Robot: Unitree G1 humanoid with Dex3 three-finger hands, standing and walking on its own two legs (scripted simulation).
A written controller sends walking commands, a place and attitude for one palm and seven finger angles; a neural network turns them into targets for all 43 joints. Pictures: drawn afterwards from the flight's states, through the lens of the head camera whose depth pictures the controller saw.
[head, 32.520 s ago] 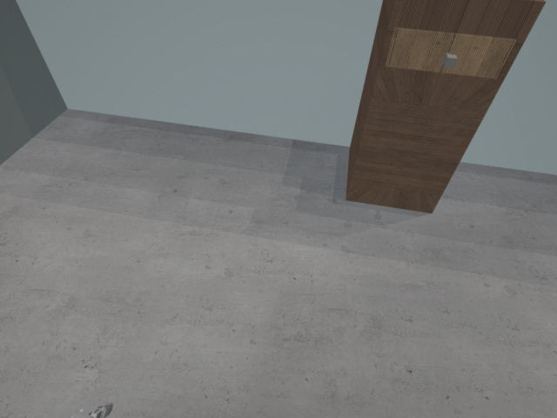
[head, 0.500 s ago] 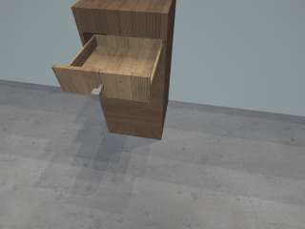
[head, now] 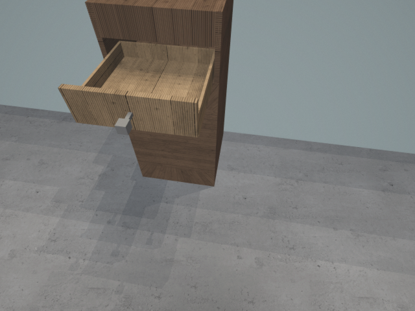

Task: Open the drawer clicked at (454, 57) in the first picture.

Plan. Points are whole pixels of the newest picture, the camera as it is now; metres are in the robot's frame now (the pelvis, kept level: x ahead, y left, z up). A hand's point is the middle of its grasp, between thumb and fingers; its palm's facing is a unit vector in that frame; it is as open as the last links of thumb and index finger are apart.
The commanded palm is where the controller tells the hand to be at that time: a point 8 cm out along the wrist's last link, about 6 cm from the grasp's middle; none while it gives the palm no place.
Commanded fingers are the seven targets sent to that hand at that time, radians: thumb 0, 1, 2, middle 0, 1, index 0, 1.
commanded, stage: look to check the result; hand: left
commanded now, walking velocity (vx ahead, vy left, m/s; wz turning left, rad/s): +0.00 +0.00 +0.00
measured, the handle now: (126, 122) +0.57 +0.26 +0.00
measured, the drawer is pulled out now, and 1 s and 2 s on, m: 0.30 0.30 0.30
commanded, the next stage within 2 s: stand and wait in 0.40 s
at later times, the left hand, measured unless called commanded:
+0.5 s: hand out of the picture +0.02 +0.17 -0.17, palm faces +0.02 -0.98 -0.20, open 7.4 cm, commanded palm none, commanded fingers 0.00 0.90 0.90 -0.20 -0.30 -0.20 -0.30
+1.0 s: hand out of the picture +0.03 +0.18 -0.17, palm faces +0.02 -0.98 -0.22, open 7.4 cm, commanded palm none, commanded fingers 0.00 0.90 0.90 -0.20 -0.30 -0.20 -0.30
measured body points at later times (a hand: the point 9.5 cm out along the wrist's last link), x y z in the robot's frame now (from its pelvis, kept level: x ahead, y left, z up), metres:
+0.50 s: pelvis +0.01 -0.01 +0.00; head +0.03 -0.01 +0.45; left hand +0.02 +0.22 -0.16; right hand +0.01 -0.23 -0.16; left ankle +0.01 +0.11 -0.74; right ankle +0.00 -0.11 -0.74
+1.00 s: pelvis +0.02 -0.01 +0.00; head +0.04 -0.01 +0.45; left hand +0.03 +0.23 -0.16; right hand +0.02 -0.23 -0.16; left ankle +0.01 +0.11 -0.74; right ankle +0.00 -0.11 -0.74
